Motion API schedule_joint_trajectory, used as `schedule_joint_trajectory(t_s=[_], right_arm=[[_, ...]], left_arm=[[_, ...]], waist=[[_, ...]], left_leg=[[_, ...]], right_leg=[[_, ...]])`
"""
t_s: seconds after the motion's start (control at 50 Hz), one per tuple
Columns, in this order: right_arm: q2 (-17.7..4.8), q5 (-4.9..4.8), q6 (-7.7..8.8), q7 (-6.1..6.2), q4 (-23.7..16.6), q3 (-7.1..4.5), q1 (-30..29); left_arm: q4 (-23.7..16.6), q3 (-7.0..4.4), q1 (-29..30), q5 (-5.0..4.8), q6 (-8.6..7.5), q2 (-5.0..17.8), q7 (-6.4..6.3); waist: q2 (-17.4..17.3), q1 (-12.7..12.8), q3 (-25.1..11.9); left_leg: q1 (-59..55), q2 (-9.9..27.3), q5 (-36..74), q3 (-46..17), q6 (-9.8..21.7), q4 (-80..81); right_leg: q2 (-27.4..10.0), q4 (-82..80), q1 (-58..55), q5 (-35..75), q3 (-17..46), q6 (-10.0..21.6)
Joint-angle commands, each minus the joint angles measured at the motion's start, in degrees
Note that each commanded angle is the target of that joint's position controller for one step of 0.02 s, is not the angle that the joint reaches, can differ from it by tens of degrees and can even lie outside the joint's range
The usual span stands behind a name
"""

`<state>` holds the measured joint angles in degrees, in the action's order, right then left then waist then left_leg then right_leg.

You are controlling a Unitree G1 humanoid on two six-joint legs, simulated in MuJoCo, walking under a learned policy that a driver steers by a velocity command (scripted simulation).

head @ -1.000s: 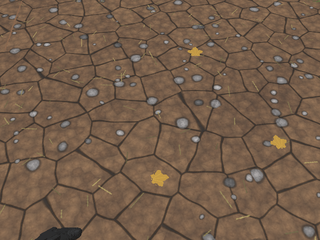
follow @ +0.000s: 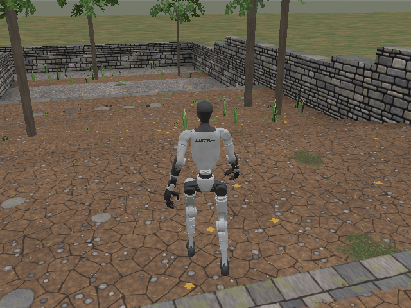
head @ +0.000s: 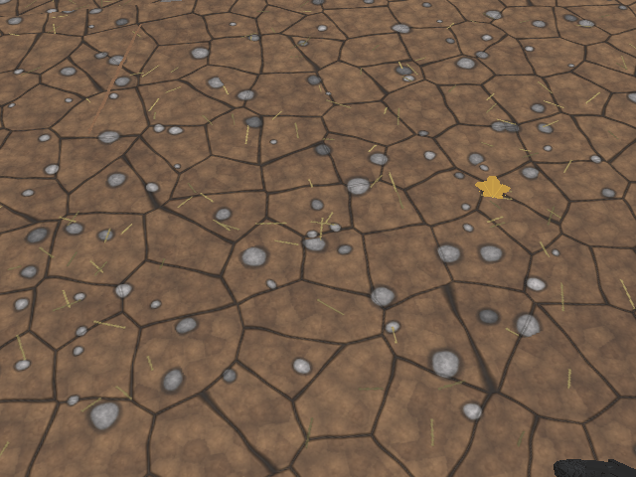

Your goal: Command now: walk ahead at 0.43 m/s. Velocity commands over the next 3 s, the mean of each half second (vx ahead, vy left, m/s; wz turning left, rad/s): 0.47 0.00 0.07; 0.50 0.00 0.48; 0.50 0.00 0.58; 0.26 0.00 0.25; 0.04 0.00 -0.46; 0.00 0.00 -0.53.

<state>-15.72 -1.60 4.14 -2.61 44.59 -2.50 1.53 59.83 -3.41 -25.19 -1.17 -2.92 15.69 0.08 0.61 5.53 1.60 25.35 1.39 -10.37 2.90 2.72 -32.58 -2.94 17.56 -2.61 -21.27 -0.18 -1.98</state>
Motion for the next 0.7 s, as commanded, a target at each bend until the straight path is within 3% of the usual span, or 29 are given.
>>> schedule_joint_trajectory(t_s=[0.02,0.04,0.06,0.08,0.1,0.12,0.14,0.16,0.2,0.28,0.38,0.46,0.5,0.52,0.54,0.56,0.58,0.6,0.62,0.64,0.66,0.7], right_arm=[[-8.24,-0.03,-0.39,1.32,1.19,-3.47,11.93],[-12.73,0.58,-0.71,2.35,2.85,-4.85,21.36],[-16.27,1.40,-0.69,2.05,3.61,-4.89,24.46],[-12.10,1.08,0.00,1.67,3.17,-3.58,20.88],[-9.58,0.82,0.58,1.47,2.26,-2.75,16.13],[-7.89,1.04,0.99,1.14,1.61,-2.22,12.53],[-6.73,1.49,1.29,0.82,1.25,-1.91,10.15],[-5.80,1.91,1.45,0.73,1.33,-1.64,8.99],[-5.56,1.76,1.84,0.89,2.24,-1.60,9.85],[-7.22,1.67,1.71,2.11,4.37,-2.04,13.83],[-8.24,0.68,1.16,3.05,6.91,-2.32,19.31],[-9.00,0.07,0.15,3.55,8.12,-2.85,21.42],[-9.77,0.14,-0.39,3.70,8.10,-3.27,21.05],[-9.85,0.24,-0.65,3.67,7.86,-3.27,20.24],[-8.35,0.71,-0.81,3.59,7.45,-2.67,20.18],[-4.77,2.00,-0.86,3.54,5.44,-1.32,20.51],[1.66,0.48,0.11,3.30,4.61,0.22,27.96],[-5.26,-0.93,0.58,3.47,5.39,-1.35,24.77],[-8.11,-1.63,0.73,3.57,3.92,-2.33,20.04],[-7.49,-1.29,0.59,3.90,3.73,-2.39,18.20],[-6.64,-0.56,0.27,3.96,3.57,-2.71,17.41],[-4.26,-0.63,-1.12,3.54,3.38,-2.85,18.60]], left_arm=[[-3.66,-1.54,5.46,-0.23,-1.21,9.55,-0.18],[-5.30,-0.52,6.30,1.08,-1.49,6.63,-0.22],[-6.76,1.08,2.43,0.64,-2.63,0.31,-0.40],[-6.66,-0.34,4.98,-0.92,-3.41,5.84,-0.19],[-7.72,-0.89,7.90,-1.80,-3.89,7.64,0.07],[-7.58,-0.91,8.82,-1.48,-3.86,7.23,-0.18],[-7.42,-1.17,8.87,-0.51,-3.60,6.55,-0.45],[-7.10,-1.24,7.91,-0.12,-2.98,5.75,-0.45],[-7.24,-1.10,8.08,0.09,-1.91,4.00,-0.42],[-10.49,-0.97,16.20,1.02,-1.54,3.44,-0.34],[-14.08,0.05,27.31,0.67,-2.31,2.20,0.81],[-16.20,-0.04,30.85,0.30,-3.21,4.00,1.89],[-15.91,-0.67,28.37,0.16,-3.69,5.83,2.02],[-14.83,-1.47,23.76,0.13,-3.92,7.26,1.83],[-12.32,-2.91,14.60,0.30,-4.09,10.07,1.30],[-10.86,-4.02,3.98,1.31,-4.04,14.48,0.67],[-9.68,-4.47,2.16,1.46,-3.43,16.77,1.01],[-10.71,-2.68,4.24,1.27,-3.51,10.13,1.12],[-11.36,-1.80,8.55,1.03,-3.61,7.19,0.94],[-11.72,-1.37,12.51,1.20,-3.69,6.06,0.96],[-11.61,-1.13,14.95,1.48,-3.73,4.78,0.96],[-11.13,-1.07,17.04,2.05,-4.03,3.89,0.81]], waist=[[4.66,-11.27,-4.60],[-3.92,-15.01,-10.88],[-18.75,-12.58,-17.16],[-11.94,-12.17,-11.57],[-9.69,-10.41,-4.79],[-5.98,-8.66,-1.87],[-5.06,-7.13,-0.23],[-5.82,-5.57,-0.21],[-5.49,-4.55,0.09],[-3.28,-5.80,2.41],[-2.85,-9.01,4.04],[-3.50,-8.59,4.03],[-5.14,-6.73,2.18],[-5.71,-4.01,-0.49],[-5.17,0.00,-6.82],[1.32,3.20,-17.24],[18.49,-1.21,-24.38],[12.24,0.41,-19.76],[9.03,-0.10,-11.75],[4.85,-1.89,-7.75],[4.50,-3.28,-4.81],[6.01,-5.63,-2.91]], left_leg=[[-25.62,-2.59,2.28,1.46,2.74,2.65],[-38.34,8.52,-2.22,-12.20,6.59,4.72],[-46.32,21.34,-14.57,-40.99,14.79,16.36],[-40.53,21.00,-20.86,-43.55,14.07,19.89],[-34.13,19.35,-19.17,-35.91,12.26,20.38],[-27.92,16.68,-12.82,-29.30,11.01,21.35],[-23.17,14.34,-6.97,-24.26,10.16,22.41],[-19.99,12.55,-3.35,-20.38,9.43,23.72],[-17.56,11.37,2.11,-16.24,9.84,25.63],[-18.43,10.81,7.30,-11.75,10.25,27.46],[-18.22,9.68,7.99,-8.91,9.13,27.10],[-23.97,12.32,9.07,-11.74,8.15,22.32],[-25.55,13.06,13.92,-13.31,7.25,18.48],[-25.14,11.68,21.29,-12.55,6.29,13.12],[-21.35,8.12,24.08,-10.39,4.53,2.20],[-10.02,3.41,9.84,-7.32,2.24,-16.37],[10.25,-4.62,-22.60,-6.06,-0.75,-33.87],[14.98,-1.37,-22.69,-11.80,-0.26,-40.53],[17.66,1.06,-17.32,-10.64,0.38,-41.38],[15.42,3.69,-12.43,-9.56,0.19,-40.03],[13.50,5.32,-9.15,-9.62,-0.03,-37.45],[8.98,7.28,-6.39,-9.37,-0.28,-35.21]], right_leg=[[-6.52,10.53,15.31,33.96,1.81,7.11],[-3.10,28.85,25.38,22.62,-1.30,4.19],[5.27,47.05,39.64,-9.81,0.27,2.03],[1.97,54.86,45.01,-10.64,6.02,2.94],[-0.99,55.75,47.65,-5.43,5.16,4.57],[-3.40,54.00,45.34,-0.15,4.14,4.95],[-4.87,50.99,42.97,3.57,4.10,4.84],[-5.92,49.05,39.53,5.84,4.36,4.71],[-6.20,45.75,38.00,8.10,3.60,3.96],[-5.85,32.53,43.10,17.73,3.05,1.89],[-2.46,17.06,38.39,27.19,1.16,0.98],[-1.18,10.78,36.53,24.16,3.05,1.86],[0.04,9.69,31.04,19.86,2.40,2.81],[1.37,8.42,24.07,17.89,1.13,3.92],[0.84,8.94,10.66,17.79,1.17,5.88],[-10.47,11.23,-7.26,15.62,12.72,9.47],[-22.07,3.51,-22.57,1.32,38.13,16.86],[-20.04,-0.69,-17.84,-5.18,38.76,14.77],[-18.53,-1.67,-10.38,-3.48,29.35,12.29],[-16.57,-3.18,-2.72,2.85,23.06,11.35],[-14.78,-4.97,2.98,7.19,18.00,11.06],[-12.81,-8.18,9.08,11.32,10.90,10.91]])
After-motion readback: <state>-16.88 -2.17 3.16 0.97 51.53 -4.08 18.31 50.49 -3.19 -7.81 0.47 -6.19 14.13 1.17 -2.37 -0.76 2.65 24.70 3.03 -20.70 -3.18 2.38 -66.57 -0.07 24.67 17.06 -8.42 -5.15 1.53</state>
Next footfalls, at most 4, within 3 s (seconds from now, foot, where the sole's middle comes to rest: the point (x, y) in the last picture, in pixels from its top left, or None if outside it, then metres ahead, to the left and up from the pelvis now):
0.02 left None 0.14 0.12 -0.77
0.54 right None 0.46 -0.11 -0.77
1.08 left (261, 389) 0.65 0.22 -0.77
1.58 right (284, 261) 1.01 0.21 -0.77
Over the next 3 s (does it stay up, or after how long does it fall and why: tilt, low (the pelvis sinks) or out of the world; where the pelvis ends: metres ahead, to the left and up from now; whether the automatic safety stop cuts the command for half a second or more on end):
stays up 0.94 0.30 0.01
